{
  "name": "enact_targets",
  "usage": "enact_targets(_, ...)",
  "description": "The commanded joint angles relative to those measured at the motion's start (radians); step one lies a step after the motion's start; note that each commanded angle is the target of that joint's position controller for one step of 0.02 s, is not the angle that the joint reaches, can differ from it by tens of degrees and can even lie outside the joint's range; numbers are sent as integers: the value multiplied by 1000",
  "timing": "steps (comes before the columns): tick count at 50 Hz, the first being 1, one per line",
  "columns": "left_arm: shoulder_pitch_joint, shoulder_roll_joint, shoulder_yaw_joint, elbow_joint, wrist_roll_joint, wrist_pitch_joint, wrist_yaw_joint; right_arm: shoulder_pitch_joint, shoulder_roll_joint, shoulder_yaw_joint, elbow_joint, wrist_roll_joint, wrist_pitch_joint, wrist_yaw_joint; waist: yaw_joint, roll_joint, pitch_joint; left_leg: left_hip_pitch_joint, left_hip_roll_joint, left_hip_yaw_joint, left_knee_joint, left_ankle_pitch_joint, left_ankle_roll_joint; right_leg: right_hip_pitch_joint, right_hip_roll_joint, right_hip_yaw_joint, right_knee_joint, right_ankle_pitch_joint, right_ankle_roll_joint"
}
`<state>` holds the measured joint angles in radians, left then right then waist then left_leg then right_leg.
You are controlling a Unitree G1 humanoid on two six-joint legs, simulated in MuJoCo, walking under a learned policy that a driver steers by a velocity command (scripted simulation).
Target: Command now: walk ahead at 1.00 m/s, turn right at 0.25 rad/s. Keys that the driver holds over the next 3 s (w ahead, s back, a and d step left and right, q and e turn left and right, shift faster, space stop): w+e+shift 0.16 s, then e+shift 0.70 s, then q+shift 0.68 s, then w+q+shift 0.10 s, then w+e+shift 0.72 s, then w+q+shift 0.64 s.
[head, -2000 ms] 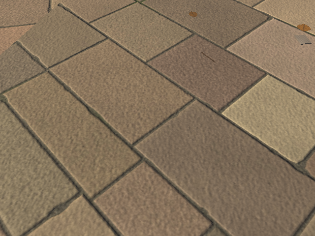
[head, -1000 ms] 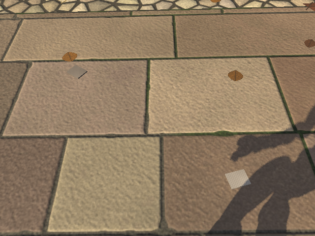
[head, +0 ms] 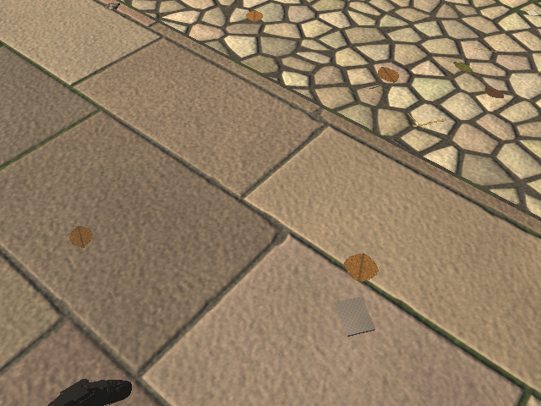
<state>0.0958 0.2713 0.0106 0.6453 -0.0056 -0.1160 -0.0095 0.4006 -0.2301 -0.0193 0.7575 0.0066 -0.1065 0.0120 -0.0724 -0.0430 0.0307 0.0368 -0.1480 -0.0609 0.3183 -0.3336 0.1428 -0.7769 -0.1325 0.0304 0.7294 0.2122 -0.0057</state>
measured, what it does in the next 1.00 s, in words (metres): walks ahead, turning right: right foot, then left foot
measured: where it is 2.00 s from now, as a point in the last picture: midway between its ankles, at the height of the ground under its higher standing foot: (319, 340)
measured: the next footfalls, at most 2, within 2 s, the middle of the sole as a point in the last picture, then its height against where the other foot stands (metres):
right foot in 0.16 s outside the picture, level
left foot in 0.56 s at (285, 326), level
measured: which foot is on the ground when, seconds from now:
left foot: down 0.00-0.18, up 0.20-0.54, down 0.56-1.00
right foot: up 0.00-0.14, down 0.16-0.56, up 0.58-1.00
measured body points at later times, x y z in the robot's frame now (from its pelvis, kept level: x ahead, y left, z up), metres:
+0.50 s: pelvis +0.42 -0.07 +0.00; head +0.46 -0.10 +0.45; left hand +0.58 +0.18 -0.11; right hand +0.58 -0.38 -0.05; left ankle +0.67 -0.02 -0.69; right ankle +0.35 -0.11 -0.73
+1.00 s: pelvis +0.54 -0.09 +0.00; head +0.56 -0.13 +0.45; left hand +0.86 -0.06 -0.08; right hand +0.40 -0.37 -0.11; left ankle +0.68 -0.06 -0.73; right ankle +0.45 -0.20 -0.71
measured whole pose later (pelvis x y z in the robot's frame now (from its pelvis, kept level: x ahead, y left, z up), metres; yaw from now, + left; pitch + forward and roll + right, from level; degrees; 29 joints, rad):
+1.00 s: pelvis +0.54 -0.09 +0.00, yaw -48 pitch +1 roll +1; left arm 0.13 0.29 0.05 0.60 0.00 0.06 0.01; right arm 0.18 -0.31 -0.06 0.73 0.00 0.00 -0.01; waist -0.06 -0.01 0.06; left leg -0.33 0.05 0.15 0.42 -0.10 0.04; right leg -0.41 -0.06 0.02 0.74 -0.33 0.02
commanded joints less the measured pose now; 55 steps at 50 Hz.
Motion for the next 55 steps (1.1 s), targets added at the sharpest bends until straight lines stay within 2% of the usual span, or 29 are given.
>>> enact_targets(1,-200,51,9,-100,-33,-22,-30,60,-165,-39,4,-3,-21,-10,-66,74,117,-146,246,-9,-191,391,8,134,72,-65,-163,101,-39)
enact_targets(5,-137,108,42,-115,-45,-29,-71,19,-211,-44,25,-46,8,-28,25,141,10,143,304,68,-17,1123,-70,158,187,-146,-177,-76,-107)
enact_targets(7,157,174,76,-55,-55,0,-59,-64,-249,-57,0,-81,29,-43,189,209,-146,155,330,85,307,1561,-84,403,230,-167,-76,-226,-142)
enact_targets(8,446,214,94,18,-48,16,-46,-184,-281,-65,-38,-77,37,-47,342,163,-229,-32,309,120,657,1529,-99,716,182,-88,-120,-181,-180)
enact_targets(9,545,240,88,70,-25,28,-39,-145,-139,-31,-71,-87,21,-38,291,-185,-272,-462,140,83,1141,417,-140,1076,81,112,-28,-231,-262)
enact_targets(10,470,255,92,34,15,14,-38,-8,-70,6,-118,-2,-21,-8,154,-387,-402,-842,-1,-76,1384,-252,-183,1322,-159,790,-283,-573,-463)
enact_targets(11,415,177,90,-6,22,22,-22,-120,-173,-4,-136,14,-54,8,215,-151,-341,-873,62,-138,1308,-127,-111,1247,-132,832,-420,-592,-382)
enact_targets(12,330,160,79,-32,25,20,-20,-217,-189,-8,-175,21,-67,14,163,10,-197,-853,99,-132,1211,-71,-91,1052,-114,718,-438,-421,-345)
enact_targets(13,251,163,79,-50,15,17,-33,-242,-173,-6,-179,-4,-67,9,93,170,-93,-792,119,-103,1133,-66,-96,839,-73,623,-440,-204,-332)
enact_targets(14,194,181,83,-70,8,15,-34,-214,-174,-13,-175,-25,-57,3,43,191,-66,-727,147,-99,1057,-63,-117,707,-37,530,-436,-7,-334)
enact_targets(16,131,162,77,-76,-5,21,-22,-186,-190,-20,-170,-41,-23,-9,0,137,-21,-631,186,-66,878,-39,-167,517,50,370,-452,215,-303)
enact_targets(19,152,190,89,-35,-18,53,16,-277,-121,-2,-215,-49,-3,-30,26,62,-50,-489,89,31,551,128,-213,357,186,226,-383,417,-227)
enact_targets(23,240,190,103,8,-39,119,57,-400,-121,-9,-255,-15,10,-25,103,-43,-148,-360,-11,5,227,415,-214,419,233,308,-301,86,-79)
enact_targets(26,189,146,100,-19,-20,136,72,-404,-172,-36,-253,-9,0,-23,85,-102,-123,-345,36,-87,101,462,-198,514,211,423,-190,-126,-56)
enact_targets(27,145,131,96,-39,-19,137,71,-321,-179,-44,-225,-16,-7,-27,41,-99,-159,-258,77,-94,26,550,-183,539,231,409,-80,-152,-38)
enact_targets(28,151,80,78,-54,-11,140,62,-195,-182,-46,-189,-34,-9,-35,9,-14,-280,-38,215,-165,28,678,-125,501,270,331,171,-357,-3)
enact_targets(29,264,-7,49,-58,19,141,55,-177,-190,-38,-210,-44,6,-43,68,180,-361,212,442,-381,178,1160,-35,279,362,230,411,-977,21)
enact_targets(30,471,88,57,-69,-16,132,23,-173,-219,-49,-197,-44,22,-39,154,376,-515,308,705,-711,162,917,175,174,274,219,624,-968,42)
enact_targets(32,272,236,102,-43,-27,158,23,-295,-116,-36,-250,-34,49,-57,73,125,-290,58,507,-473,71,395,115,110,166,127,689,-735,101)
enact_targets(33,223,235,106,-53,-23,174,32,-318,-118,-31,-254,-32,66,-61,76,71,-223,-67,440,-379,35,317,67,136,147,102,677,-673,110)
enact_targets(35,190,179,93,-84,-21,184,39,-349,-150,-41,-228,-38,80,-60,97,102,-99,-260,358,-217,-20,345,47,180,114,48,583,-630,104)
enact_targets(37,189,117,78,-95,-21,176,43,-312,-155,-51,-195,-44,80,-57,88,139,-114,-246,356,-140,-43,428,80,184,101,15,522,-624,100)
enact_targets(43,122,137,85,-115,-14,180,35,-319,-202,-78,-147,-33,85,-53,78,154,-149,-205,445,-34,-88,314,120,191,20,7,371,-530,87)
enact_targets(47,95,90,59,-107,-1,171,24,-289,-222,-80,-108,-9,96,-28,60,155,-150,-281,411,8,-73,254,120,390,88,-37,132,-586,41)
enact_targets(49,127,74,53,-78,7,165,17,-279,-206,-67,-84,6,99,-12,75,159,-145,-286,407,-7,-39,219,103,487,115,-49,-67,-559,11)
enact_targets(51,204,71,51,-29,18,161,13,-237,-132,-35,-43,22,94,7,107,159,-143,-401,343,20,30,168,-3,732,124,-40,-366,-404,-39)
enact_targets(53,121,232,81,-55,46,172,29,-189,-76,-19,-70,-10,79,27,38,-187,-125,-584,176,148,278,-173,-167,696,-236,270,-395,-288,-210)
enact_targets(54,103,236,96,-66,61,160,32,-262,-194,-52,-76,1,84,13,113,-152,-90,-542,182,93,479,-194,-188,548,-242,252,-436,-348,-268)
enact_targets(55,65,219,92,-65,65,145,36,-253,-231,-76,-73,22,97,3,93,-165,-52,-588,168,80,644,-187,-192,528,-218,204,-443,-293,-257)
